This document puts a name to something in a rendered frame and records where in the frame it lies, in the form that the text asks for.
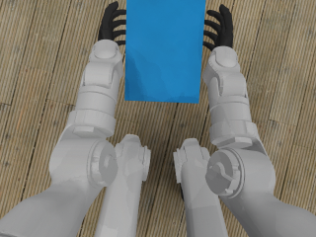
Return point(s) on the robot left upper arm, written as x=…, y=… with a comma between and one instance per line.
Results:
x=79, y=168

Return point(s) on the left robot hand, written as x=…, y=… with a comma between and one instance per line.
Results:
x=106, y=30

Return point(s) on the robot left forearm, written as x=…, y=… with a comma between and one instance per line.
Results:
x=93, y=116

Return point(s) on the right robot hand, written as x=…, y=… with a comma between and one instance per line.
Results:
x=224, y=36

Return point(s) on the robot right upper arm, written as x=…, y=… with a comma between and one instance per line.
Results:
x=245, y=181

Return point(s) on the robot left shin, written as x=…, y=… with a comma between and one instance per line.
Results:
x=128, y=137

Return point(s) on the carton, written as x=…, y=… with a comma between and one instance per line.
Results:
x=163, y=50

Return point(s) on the right robot thigh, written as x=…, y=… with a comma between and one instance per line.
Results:
x=204, y=217

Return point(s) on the robot right forearm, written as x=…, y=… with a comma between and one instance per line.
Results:
x=231, y=122

